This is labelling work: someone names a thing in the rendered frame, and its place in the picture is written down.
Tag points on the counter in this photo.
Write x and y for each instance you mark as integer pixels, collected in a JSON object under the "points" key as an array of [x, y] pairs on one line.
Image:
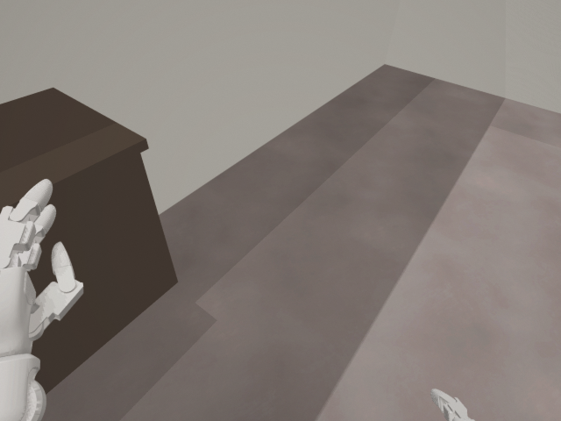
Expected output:
{"points": [[106, 219]]}

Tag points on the left robot forearm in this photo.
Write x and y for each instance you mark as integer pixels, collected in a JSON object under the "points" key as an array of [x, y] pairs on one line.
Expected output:
{"points": [[21, 397]]}

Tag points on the robot left hand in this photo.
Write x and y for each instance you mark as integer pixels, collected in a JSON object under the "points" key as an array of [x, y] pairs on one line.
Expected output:
{"points": [[21, 231]]}

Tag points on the robot right hand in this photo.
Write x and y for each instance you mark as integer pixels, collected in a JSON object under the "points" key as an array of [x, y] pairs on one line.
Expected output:
{"points": [[452, 409]]}

